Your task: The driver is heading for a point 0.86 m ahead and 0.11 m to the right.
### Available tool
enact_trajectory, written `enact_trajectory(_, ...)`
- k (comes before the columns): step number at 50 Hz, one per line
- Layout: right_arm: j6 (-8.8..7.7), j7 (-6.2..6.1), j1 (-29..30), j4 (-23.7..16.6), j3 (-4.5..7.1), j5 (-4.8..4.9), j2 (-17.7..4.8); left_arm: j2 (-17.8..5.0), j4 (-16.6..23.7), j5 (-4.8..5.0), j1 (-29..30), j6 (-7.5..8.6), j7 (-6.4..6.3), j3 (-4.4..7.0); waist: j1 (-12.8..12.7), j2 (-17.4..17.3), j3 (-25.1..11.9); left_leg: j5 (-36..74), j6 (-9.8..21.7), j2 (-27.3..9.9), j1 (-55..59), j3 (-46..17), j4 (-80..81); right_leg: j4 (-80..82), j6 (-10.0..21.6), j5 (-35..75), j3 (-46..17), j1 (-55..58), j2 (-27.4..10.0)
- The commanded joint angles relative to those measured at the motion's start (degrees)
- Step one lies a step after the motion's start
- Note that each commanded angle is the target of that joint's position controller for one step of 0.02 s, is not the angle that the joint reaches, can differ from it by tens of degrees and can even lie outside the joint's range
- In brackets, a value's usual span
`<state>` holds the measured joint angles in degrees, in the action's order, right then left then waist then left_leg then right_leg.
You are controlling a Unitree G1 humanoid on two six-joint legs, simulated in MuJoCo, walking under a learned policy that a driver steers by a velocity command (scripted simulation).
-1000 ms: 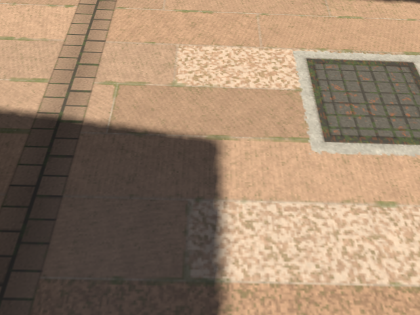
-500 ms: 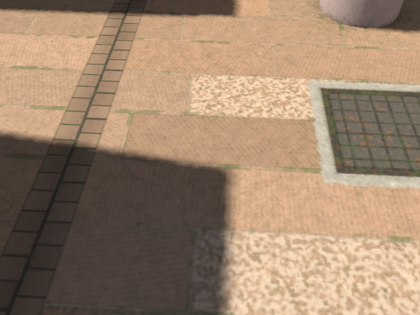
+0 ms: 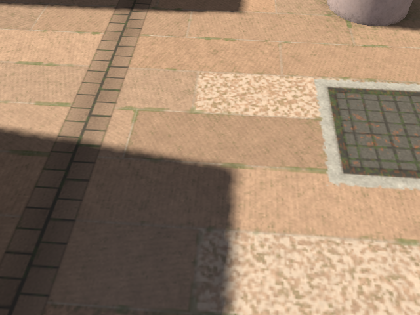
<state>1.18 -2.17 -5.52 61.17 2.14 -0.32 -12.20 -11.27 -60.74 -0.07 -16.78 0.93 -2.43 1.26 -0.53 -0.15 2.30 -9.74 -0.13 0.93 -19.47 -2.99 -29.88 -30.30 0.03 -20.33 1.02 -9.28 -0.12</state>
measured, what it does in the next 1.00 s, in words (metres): walks ahead: left foot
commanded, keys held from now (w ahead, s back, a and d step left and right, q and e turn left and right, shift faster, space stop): shift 0.54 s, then w+shift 0.46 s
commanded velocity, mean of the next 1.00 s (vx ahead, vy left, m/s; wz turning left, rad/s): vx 0.26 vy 0.00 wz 0.00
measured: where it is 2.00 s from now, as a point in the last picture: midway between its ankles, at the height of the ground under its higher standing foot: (256, 189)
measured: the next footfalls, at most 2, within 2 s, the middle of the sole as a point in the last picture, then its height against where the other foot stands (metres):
left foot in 0.84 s outside the picture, level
right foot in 1.30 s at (242, 278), level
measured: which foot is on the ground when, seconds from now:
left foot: down 0.00-0.60, up 0.62-0.82, down 0.84-1.00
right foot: down 0.00-0.84, up 0.86-1.00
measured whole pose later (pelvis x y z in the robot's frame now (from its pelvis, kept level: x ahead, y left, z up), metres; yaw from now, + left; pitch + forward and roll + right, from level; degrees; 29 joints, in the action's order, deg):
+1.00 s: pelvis +0.17 +0.07 +0.00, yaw -1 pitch +2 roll +1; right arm -6.7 1.8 -22.8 62.9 0.9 -0.6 -11.1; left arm -13.4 -49.8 3.0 -11.3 6.9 -0.2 3.1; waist 3.4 2.0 -2.9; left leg -21.0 2.3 1.3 -9.8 4.3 -28.9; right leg -78.0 5.7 -10.1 -0.8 -40.3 -6.3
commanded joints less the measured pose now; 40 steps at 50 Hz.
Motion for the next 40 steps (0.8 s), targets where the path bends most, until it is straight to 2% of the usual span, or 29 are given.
enact_trajectory(1, -0.49, -0.2, 0.69, -1.8, 0.96, 0.02, -5.86, -5.06, 0.55, 0.0, -4.27, 0.36, -0.22, 0.93, 0.09, -0.21, -1.13, 3.61, 3.3, -2.49, 8.38, -2.53, 3.89, 7.49, 1.68, 3.53, -1.64, -8.82, -2.13)
enact_trajectory(27, -0.58, -0.46, -1.37, -0.11, 0.84, 0.3, -4.53, -2.74, -1.67, 0.16, -8.85, 0.7, -0.36, 1.07, 0.1, 0.32, -0.27, 5.45, 3.17, -2.0, 8.45, -2.11, 3.35, 7.92, 1.36, 4.73, -1.2, -8.27, -1.98)
enact_trajectory(28, -0.51, -0.42, -3.24, 0.9, 0.78, 0.4, -3.97, -2.66, -2.67, 0.33, -11.12, 0.55, -0.39, 1.2, -0.31, 1.06, -2.39, -8.07, 3.16, -0.35, 8.58, -0.36, 2.45, 9.32, 2.34, -6.76, -1.39, -7.28, -1.84)
enact_trajectory(29, -0.63, -0.27, -3.7, 0.95, 1.37, 1.09, -5.05, -5.0, -2.23, 0.87, -11.37, 0.4, -0.51, 1.98, -0.73, 3.08, -0.23, -23.9, 3.1, 1.83, 4.0, 1.92, -0.4, 10.87, 4.87, -20.69, -4.33, -7.62, -3.21)
enact_trajectory(30, -1.38, 0.08, 0.18, -1.04, 1.66, 1.44, -6.06, -7.24, -2.12, 1.3, -14.31, 0.69, -0.61, 2.68, -3.02, 4.58, 3.52, -29.14, 2.76, 1.64, -4.89, 2.36, -3.59, 15.93, 8.33, -32.43, -11.3, -6.09, -7.89)
enact_trajectory(31, -2.92, 0.83, 6.16, -4.26, 1.04, 2.44, -3.79, -10.82, -1.96, 2.01, -14.67, 1.68, -0.74, 3.89, -4.38, 11.76, 7.6, -17.53, 2.03, 1.03, -12.5, 5.61, -12.48, 23.83, 12.48, -35.09, -22.87, -3.05, -17.28)
enact_trajectory(32, -4.37, 1.33, 9.12, -5.94, 1.17, 2.7, -4.28, -12.04, -1.22, 1.87, -12.03, 2.72, -0.85, 4.58, -4.13, 12.38, 10.77, -11.87, 2.62, -3.08, -18.83, 3.0, -18.05, 26.68, 14.84, -29.42, -29.08, -1.2, -23.14)
enact_trajectory(33, -5.4, 1.7, 9.22, -6.26, 1.73, 2.58, -5.42, -10.24, -0.48, 1.32, -10.54, 3.78, -0.78, 4.35, -3.1, 9.28, 10.58, -10.9, 3.01, -5.28, -24.39, 0.93, -21.72, 26.15, 14.4, -23.06, -28.59, 3.47, -23.53)
enact_trajectory(34, -6.15, 1.99, 7.85, -6.07, 1.84, 2.49, -4.93, -8.69, 0.11, 1.32, -9.52, 4.59, -0.4, 4.14, -2.13, 7.53, 9.25, -10.23, 3.34, -6.61, -26.97, 0.41, -23.02, 24.92, 13.15, -18.55, -25.71, 7.18, -22.34)
enact_trajectory(35, -6.96, 2.03, 6.31, -6.06, 1.46, 2.79, -3.89, -8.19, 1.89, 2.21, -7.17, 5.31, 0.31, 4.14, -1.3, 7.57, 8.53, -10.58, 3.64, -7.74, -24.86, 0.31, -19.18, 24.67, 11.7, -15.1, -22.09, 6.97, -20.61)
enact_trajectory(36, -7.51, 2.23, 6.18, -6.1, 1.36, 2.65, -3.62, -8.06, 2.37, 2.75, -6.44, 5.54, 0.76, 4.23, -1.13, 7.27, 7.3, -10.03, 3.42, -7.05, -18.99, 2.3, -13.83, 24.62, 10.17, -12.18, -17.16, 4.86, -18.01)
enact_trajectory(37, -7.59, 2.35, 4.9, -5.42, 1.57, 2.27, -3.9, -9.04, 2.67, 3.19, -6.15, 5.6, 1.0, 4.63, -0.63, 7.68, 5.35, -10.4, 2.42, -4.66, -9.81, 6.0, -10.38, 23.87, 9.5, -11.51, -12.54, 0.06, -15.06)
enact_trajectory(38, -7.52, 2.61, 2.15, -4.43, 1.47, 2.21, -3.06, -9.8, 3.0, 3.58, -5.67, 5.73, 0.82, 4.83, 1.09, 7.38, 5.34, -9.18, 1.25, -2.66, -1.63, 9.24, -8.25, 21.9, 9.17, -11.73, -9.58, -5.49, -13.16)
enact_trajectory(39, -7.3, 2.71, -3.45, -2.82, 1.86, 2.62, -2.76, -10.15, 3.33, 2.59, -4.93, 5.55, 0.98, 4.69, 3.88, 7.06, 4.86, -9.44, 0.94, -0.31, 6.68, 12.89, -6.14, 18.25, 9.23, -12.03, -7.74, -10.09, -11.51)
enact_trajectory(40, -7.17, 2.3, -8.7, -1.11, 2.36, 2.54, -3.42, -10.1, 3.84, 2.3, -4.8, 5.55, 1.36, 4.52, 6.13, 6.96, 3.56, -9.62, 0.9, 2.13, 15.51, 15.02, -4.7, 13.08, 9.21, -5.06, -6.17, -14.58, -9.93)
